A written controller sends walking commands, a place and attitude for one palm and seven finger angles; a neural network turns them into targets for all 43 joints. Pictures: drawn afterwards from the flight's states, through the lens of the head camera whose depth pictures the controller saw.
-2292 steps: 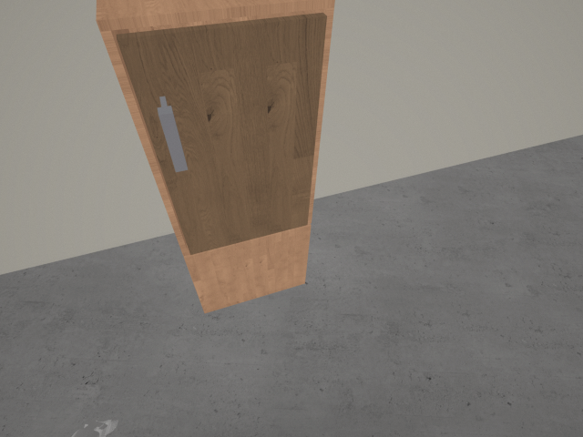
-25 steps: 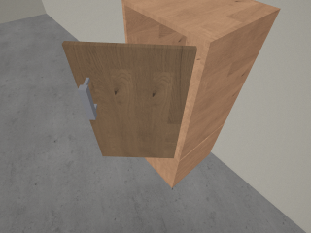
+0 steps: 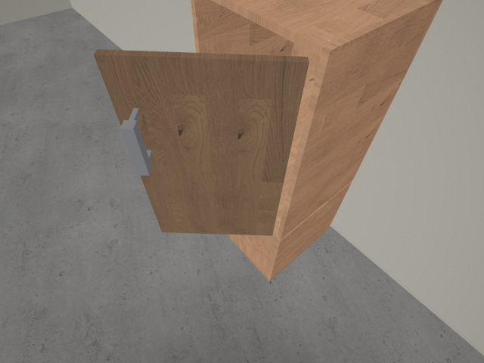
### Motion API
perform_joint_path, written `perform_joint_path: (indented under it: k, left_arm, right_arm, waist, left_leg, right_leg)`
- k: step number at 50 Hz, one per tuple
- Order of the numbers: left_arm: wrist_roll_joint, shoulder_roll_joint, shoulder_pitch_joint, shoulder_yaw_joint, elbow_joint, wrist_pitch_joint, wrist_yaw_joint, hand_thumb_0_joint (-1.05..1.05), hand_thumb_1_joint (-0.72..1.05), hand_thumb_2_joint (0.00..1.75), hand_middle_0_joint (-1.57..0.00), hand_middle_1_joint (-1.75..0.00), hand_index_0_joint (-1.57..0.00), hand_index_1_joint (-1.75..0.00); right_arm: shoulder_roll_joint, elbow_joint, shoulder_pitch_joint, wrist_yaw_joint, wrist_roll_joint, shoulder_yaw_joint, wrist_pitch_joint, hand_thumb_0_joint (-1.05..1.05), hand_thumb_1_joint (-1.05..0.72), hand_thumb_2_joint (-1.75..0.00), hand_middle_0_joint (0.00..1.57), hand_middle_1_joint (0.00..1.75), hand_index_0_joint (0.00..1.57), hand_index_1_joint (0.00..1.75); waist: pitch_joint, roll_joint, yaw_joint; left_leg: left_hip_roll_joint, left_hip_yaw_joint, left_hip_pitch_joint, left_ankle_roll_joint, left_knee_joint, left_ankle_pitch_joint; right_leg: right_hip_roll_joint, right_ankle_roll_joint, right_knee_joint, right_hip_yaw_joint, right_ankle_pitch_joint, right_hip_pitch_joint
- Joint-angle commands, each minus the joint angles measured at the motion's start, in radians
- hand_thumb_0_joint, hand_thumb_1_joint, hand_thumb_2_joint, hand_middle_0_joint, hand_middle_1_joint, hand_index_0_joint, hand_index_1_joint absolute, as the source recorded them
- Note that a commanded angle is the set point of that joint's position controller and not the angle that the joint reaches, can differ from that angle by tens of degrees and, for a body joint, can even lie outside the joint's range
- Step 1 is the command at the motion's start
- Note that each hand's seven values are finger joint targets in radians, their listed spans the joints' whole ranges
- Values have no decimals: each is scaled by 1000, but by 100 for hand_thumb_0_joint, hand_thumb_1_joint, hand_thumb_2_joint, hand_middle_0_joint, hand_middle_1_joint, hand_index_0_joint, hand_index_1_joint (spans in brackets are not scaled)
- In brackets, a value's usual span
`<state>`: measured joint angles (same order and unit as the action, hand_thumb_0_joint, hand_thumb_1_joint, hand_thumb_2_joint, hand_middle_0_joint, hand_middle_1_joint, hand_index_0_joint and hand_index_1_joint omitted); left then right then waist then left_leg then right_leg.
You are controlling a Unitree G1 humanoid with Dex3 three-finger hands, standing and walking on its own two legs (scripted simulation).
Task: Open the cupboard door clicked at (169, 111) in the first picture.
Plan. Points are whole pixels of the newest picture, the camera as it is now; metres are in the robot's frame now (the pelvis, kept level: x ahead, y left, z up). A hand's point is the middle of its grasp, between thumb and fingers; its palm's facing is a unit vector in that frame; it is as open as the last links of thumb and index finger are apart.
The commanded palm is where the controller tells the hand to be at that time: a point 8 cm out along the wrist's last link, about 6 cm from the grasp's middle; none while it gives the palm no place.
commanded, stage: come to a stop and stand still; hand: left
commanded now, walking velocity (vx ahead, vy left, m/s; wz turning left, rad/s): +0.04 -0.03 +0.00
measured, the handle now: (140, 142) +0.50 +0.24 +0.06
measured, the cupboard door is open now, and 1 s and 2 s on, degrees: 48 48 48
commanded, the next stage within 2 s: none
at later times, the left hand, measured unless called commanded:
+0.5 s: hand out of the picture -0.03 +0.22 -0.18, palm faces +0.04 -0.98 -0.18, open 7.4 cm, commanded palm none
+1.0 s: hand out of the picture -0.17 +0.21 -0.18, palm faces +0.10 -0.98 -0.16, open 7.4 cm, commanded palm none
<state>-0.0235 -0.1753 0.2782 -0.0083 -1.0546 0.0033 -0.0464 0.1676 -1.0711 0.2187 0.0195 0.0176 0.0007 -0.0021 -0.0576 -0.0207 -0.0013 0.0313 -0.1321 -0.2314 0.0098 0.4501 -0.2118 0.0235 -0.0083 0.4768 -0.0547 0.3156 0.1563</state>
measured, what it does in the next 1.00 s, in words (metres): shifts its weight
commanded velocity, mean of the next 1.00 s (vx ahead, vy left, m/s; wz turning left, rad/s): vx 0.00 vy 0.00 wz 0.00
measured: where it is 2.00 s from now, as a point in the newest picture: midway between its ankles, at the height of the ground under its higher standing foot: outside the picture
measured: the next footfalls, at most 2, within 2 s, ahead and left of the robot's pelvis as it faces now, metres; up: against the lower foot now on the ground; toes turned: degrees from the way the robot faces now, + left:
right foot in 1.62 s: -0.24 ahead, +0.02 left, +0.00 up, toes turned -8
left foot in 1.80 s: -0.10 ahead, +0.24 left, +0.00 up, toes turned +0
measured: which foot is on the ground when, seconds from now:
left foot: down 0.00-1.00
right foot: down 0.00-1.00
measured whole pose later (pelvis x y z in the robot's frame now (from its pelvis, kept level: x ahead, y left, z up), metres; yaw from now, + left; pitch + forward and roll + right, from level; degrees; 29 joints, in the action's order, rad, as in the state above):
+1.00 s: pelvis -0.09 +0.06 +0.00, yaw +2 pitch -2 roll -1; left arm -0.04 -0.12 0.46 0.01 -1.07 -0.01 -0.04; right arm 0.16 -1.07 0.27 0.01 0.02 0.04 0.03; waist -0.02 0.00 -0.01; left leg -0.03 -0.13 -0.33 0.08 0.44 -0.15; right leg 0.04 0.02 0.48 0.01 0.27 0.25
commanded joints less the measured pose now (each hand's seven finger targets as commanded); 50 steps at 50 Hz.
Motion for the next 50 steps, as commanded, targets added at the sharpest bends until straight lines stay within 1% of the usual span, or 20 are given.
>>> perform_joint_path:
  k: [1, 3, 4, 5, 7, 9, 10, 11, 12, 13, 16, 24, 27, 32, 34, 35, 40, 44, 47, 50]
  left_arm:
    - [5, -144, 84, 33, 98, 23, -19, 0, 90, 90, -20, -30, -20, -30]
    - [4, -146, 80, 34, 124, 20, -14, 0, 90, 90, -20, -30, -20, -30]
    - [1, -146, 66, 38, 136, 14, -14, 0, 90, 90, -20, -30, -20, -30]
    - [0, -141, 52, 40, 149, 9, -12, 0, 90, 90, -20, -30, -20, -30]
    - [0, -138, 25, 41, 171, -1, -10, 0, 90, 90, -20, -30, -20, -30]
    - [1, -123, 31, 36, 182, -5, -7, 0, 90, 90, -20, -30, -20, -30]
    - [2, -121, 36, 36, 182, -8, -6, 0, 90, 90, -20, -30, -20, -30]
    - [2, -115, 51, 35, 178, -9, -5, 0, 90, 90, -20, -30, -20, -30]
    - [1, -115, 57, 34, 175, -10, -4, 0, 90, 90, -20, -30, -20, -30]
    - [-1, -111, 69, 32, 176, -11, -4, 0, 90, 90, -20, -30, -20, -30]
    - [-1, -103, 78, 33, 169, -12, 1, 0, 90, 90, -20, -30, -20, -30]
    - [-7, -81, 130, 34, 141, -10, 8, 0, 90, 90, -20, -30, -20, -30]
    - [-9, -67, 161, 32, 116, -12, 9, 0, 90, 90, -20, -30, -20, -30]
    - [-12, -53, 225, 32, 73, -15, 9, 0, 90, 90, -20, -30, -20, -30]
    - [-13, -46, 243, 31, 61, -14, 7, 0, 90, 90, -20, -30, -20, -30]
    - [-12, -46, 251, 32, 57, -12, 7, 0, 90, 90, -20, -30, -20, -30]
    - [-9, -46, 245, 29, 38, -3, 4, 0, 90, 90, -20, -30, -20, -30]
    - [-10, -34, 263, 29, 17, -5, 4, 0, 90, 90, -20, -30, -20, -30]
    - [-12, -22, 298, 31, -4, -9, 4, 0, 90, 90, -20, -30, -20, -30]
    - [-14, -14, 324, 35, -15, -14, 5, 0, 90, 90, -20, -30, -20, -30]
  right_arm:
    - [101, 116, 44, 11, 2, 42, -21, 0, -90, -90, 20, 30, 20, 30]
    - [77, 144, 44, 5, 5, 39, -4, 0, -90, -90, 20, 30, 20, 30]
    - [77, 151, 43, 4, 5, 44, 2, 0, -90, -90, 20, 30, 20, 30]
    - [76, 156, 38, 4, 5, 48, 6, 0, -90, -90, 20, 30, 20, 30]
    - [81, 154, 45, 1, 4, 50, 7, 0, -90, -90, 20, 30, 20, 30]
    - [90, 147, 50, -4, 6, 48, 1, 0, -90, -90, 20, 30, 20, 30]
    - [103, 149, 42, -4, 6, 49, 0, 0, -90, -90, 20, 30, 20, 30]
    - [115, 151, 29, -4, 6, 50, -1, 0, -90, -90, 20, 30, 20, 30]
    - [122, 155, 23, -5, 6, 50, 0, 0, -90, -90, 20, 30, 20, 30]
    - [120, 158, 21, -7, 6, 47, 2, 0, -90, -90, 20, 30, 20, 30]
    - [123, 162, 22, -9, 9, 50, 4, 0, -90, -90, 20, 30, 20, 30]
    - [140, 151, 32, -11, 6, 59, 3, 0, -90, -90, 20, 30, 20, 30]
    - [144, 138, 32, -11, 4, 61, 7, 0, -90, -90, 20, 30, 20, 30]
    - [139, 114, 36, -11, 1, 63, 15, 0, -90, -90, 20, 30, 20, 30]
    - [131, 102, 42, -11, 1, 64, 19, 0, -90, -90, 20, 30, 20, 30]
    - [127, 98, 50, -11, 0, 63, 20, 0, -90, -90, 20, 30, 20, 30]
    - [98, 65, 79, -11, -5, 60, 21, 0, -90, -90, 20, 30, 20, 30]
    - [98, 43, 84, -8, -6, 62, 21, 0, -90, -90, 20, 30, 20, 30]
    - [103, 38, 70, -6, -6, 64, 21, 0, -90, -90, 20, 30, 20, 30]
    - [104, 36, 53, -6, -6, 67, 23, 0, -90, -90, 20, 30, 20, 30]
  waist:
    - [191, 14, 0]
    - [170, -120, 3]
    - [131, -155, 8]
    - [86, -161, 9]
    - [34, -109, 20]
    - [9, -14, 16]
    - [-12, 24, 9]
    - [-26, 57, 1]
    - [-42, 65, -4]
    - [-51, 67, -9]
    - [-51, 76, -5]
    - [19, 80, -10]
    - [7, 95, -13]
    - [-18, 83, -22]
    - [-24, 53, -21]
    - [-12, 44, -17]
    - [-28, -7, 4]
    - [-27, 27, 2]
    - [-32, 51, -12]
    - [-38, 42, -25]
  left_leg:
    - [51, 111, 43, 14, 116, 264]
    - [11, 80, -36, 14, 126, 45]
    - [3, 79, -61, 15, 133, -24]
    - [1, 81, -66, 15, 133, -37]
    - [16, 87, -25, 16, 97, 23]
    - [51, 114, 15, 27, 64, 101]
    - [74, 144, -12, 37, 34, 102]
    - [90, 167, -42, 45, -1, 54]
    - [95, 181, -80, 47, -32, -13]
    - [95, 185, -105, 48, -49, -64]
    - [93, 201, -128, 41, -108, -216]
    - [118, 232, -121, 48, -198, -328]
    - [123, 238, -135, 46, -228, -370]
    - [116, 236, -162, 41, -252, -401]
    - [104, 226, -152, 37, -240, -387]
    - [96, 217, -131, 32, -232, -369]
    - [69, 199, -61, 22, -178, -295]
    - [76, 206, -63, 20, -195, -327]
    - [84, 216, -99, 18, -230, -370]
    - [75, 206, -137, 14, -235, -390]
  right_leg:
    - [166, -54, 20, 142, -637, -47]
    - [188, -77, 18, 167, -690, -74]
    - [191, -83, 6, 163, -612, -45]
    - [188, -87, -17, 164, -503, 10]
    - [159, -79, -34, 146, -297, 106]
    - [109, -51, -18, 108, -172, 158]
    - [83, -34, -11, 86, -110, 161]
    - [67, -25, -15, 74, -57, 154]
    - [58, -19, -19, 63, -33, 138]
    - [53, -19, -28, 58, -20, 120]
    - [47, -18, -31, 53, 15, 123]
    - [40, -3, -31, 21, 12, 79]
    - [35, 0, -25, 11, 22, 79]
    - [27, 1, -26, 11, 41, 75]
    - [29, -3, -49, 25, 60, 89]
    - [31, -8, -61, 38, 72, 102]
    - [55, -16, -127, 106, 138, 195]
    - [38, -10, -107, 97, 134, 199]
    - [20, -9, -71, 82, 111, 169]
    - [15, -9, -58, 77, 108, 142]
